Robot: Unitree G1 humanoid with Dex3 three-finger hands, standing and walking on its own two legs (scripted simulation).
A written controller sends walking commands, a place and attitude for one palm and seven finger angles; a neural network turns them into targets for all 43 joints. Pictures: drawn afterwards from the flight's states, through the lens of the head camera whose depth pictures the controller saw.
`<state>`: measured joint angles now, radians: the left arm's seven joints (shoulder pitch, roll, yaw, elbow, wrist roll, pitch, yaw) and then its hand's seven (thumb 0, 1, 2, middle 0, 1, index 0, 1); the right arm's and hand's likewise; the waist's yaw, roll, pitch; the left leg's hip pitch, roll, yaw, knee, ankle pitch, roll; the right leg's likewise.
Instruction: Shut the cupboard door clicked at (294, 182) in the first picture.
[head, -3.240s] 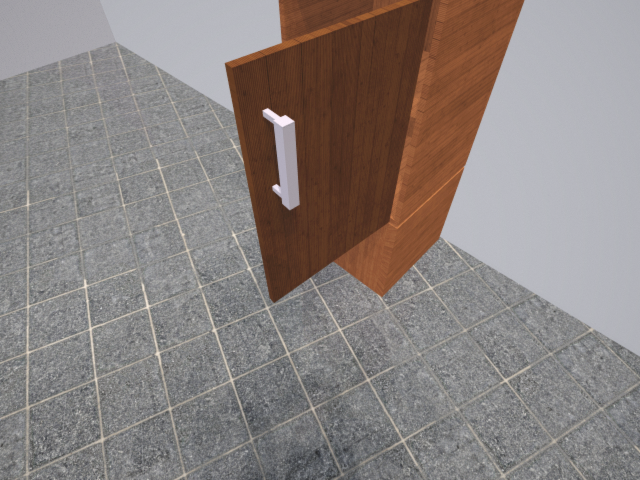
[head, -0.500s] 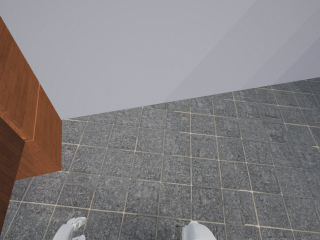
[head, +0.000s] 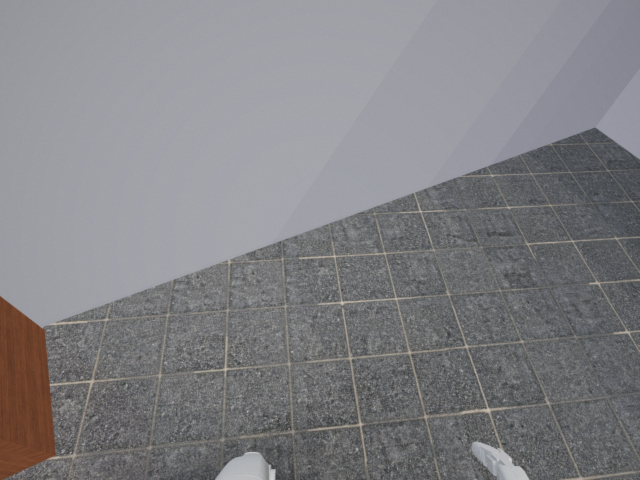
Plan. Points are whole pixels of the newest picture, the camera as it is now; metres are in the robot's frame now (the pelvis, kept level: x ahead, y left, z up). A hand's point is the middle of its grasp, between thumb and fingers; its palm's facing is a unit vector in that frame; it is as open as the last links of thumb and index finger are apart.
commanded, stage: walk to a spot facing it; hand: left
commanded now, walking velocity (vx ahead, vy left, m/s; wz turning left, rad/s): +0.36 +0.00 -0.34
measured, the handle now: out of the picture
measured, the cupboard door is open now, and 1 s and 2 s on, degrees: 84 84 84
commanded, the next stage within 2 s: turn to face it in 0.62 s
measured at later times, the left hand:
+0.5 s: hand (271, 307) +0.40 +0.12 -0.16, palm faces -0.24 -0.94 -0.23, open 7.4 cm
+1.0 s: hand (277, 270) +0.49 +0.12 -0.18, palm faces -0.13 -0.98 -0.17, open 7.4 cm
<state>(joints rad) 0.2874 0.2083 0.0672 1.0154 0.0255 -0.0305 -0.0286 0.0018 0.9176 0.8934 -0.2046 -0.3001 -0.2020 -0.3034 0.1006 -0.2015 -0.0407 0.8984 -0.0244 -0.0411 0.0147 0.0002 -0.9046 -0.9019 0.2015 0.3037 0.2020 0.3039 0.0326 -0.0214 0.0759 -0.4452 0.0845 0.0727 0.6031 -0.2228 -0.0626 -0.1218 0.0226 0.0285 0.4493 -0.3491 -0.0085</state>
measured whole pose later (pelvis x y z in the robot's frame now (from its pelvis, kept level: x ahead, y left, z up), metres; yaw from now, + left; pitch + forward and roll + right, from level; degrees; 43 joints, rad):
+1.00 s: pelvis +0.42 -0.05 +0.00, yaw -10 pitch +0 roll -2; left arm 0.22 0.20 0.05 1.05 0.02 0.01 0.01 0.00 0.91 0.89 -0.20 -0.30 -0.20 -0.30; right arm 0.18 -0.15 -0.02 0.99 -0.02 -0.04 -0.03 -0.01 -0.92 -0.90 0.20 0.30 0.21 0.30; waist 0.01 -0.03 0.06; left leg -0.36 -0.01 0.05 0.54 -0.19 0.06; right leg -0.37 -0.03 -0.04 1.06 -0.48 0.05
